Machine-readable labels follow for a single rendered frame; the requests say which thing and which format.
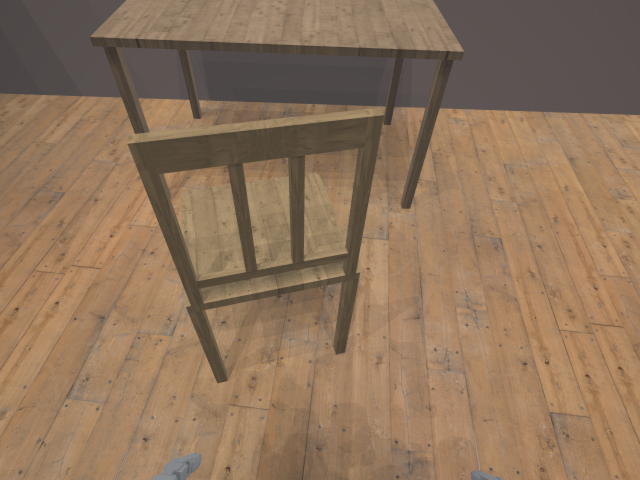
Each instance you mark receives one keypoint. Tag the chair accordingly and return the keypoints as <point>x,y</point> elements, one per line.
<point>252,240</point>

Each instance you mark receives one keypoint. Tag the table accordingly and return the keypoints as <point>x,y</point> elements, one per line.
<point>367,28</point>

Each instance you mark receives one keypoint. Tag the robot left hand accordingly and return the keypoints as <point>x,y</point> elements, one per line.
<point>180,469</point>

